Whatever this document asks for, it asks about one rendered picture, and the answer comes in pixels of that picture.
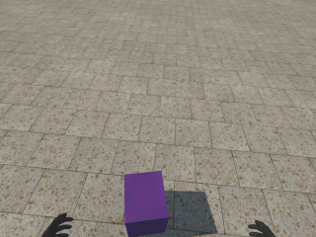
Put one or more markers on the left robot hand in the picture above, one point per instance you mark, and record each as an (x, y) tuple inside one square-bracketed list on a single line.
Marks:
[(55, 227)]

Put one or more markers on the right robot hand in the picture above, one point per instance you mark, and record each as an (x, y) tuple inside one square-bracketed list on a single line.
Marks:
[(261, 226)]

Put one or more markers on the carton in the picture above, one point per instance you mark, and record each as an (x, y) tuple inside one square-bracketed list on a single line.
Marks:
[(145, 204)]

